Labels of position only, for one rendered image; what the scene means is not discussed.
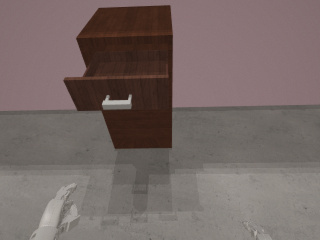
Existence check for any robot right hand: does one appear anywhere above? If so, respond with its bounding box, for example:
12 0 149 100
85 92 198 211
243 221 272 240

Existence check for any robot left hand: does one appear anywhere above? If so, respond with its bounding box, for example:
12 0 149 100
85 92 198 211
38 183 81 235

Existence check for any robot left forearm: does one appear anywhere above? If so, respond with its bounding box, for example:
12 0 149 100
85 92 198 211
29 226 59 240

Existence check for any drawer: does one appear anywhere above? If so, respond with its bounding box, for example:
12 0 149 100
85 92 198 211
63 50 169 111

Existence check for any cabinet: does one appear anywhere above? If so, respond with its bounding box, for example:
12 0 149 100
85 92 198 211
76 5 173 149

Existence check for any handle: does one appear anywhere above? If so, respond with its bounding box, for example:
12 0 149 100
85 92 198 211
102 94 132 110

